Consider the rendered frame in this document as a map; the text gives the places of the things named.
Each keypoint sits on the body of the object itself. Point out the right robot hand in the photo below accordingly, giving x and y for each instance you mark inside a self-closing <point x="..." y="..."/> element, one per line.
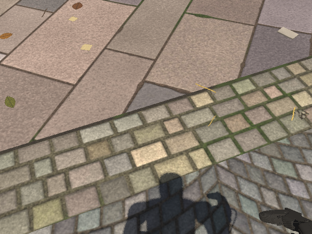
<point x="289" y="218"/>

